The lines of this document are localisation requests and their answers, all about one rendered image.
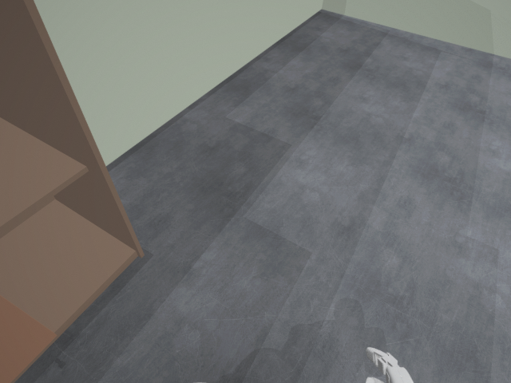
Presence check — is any wardrobe door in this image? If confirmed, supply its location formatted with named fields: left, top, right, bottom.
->
left=0, top=295, right=57, bottom=383

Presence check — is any right robot hand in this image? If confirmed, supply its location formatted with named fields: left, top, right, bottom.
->
left=366, top=347, right=414, bottom=383

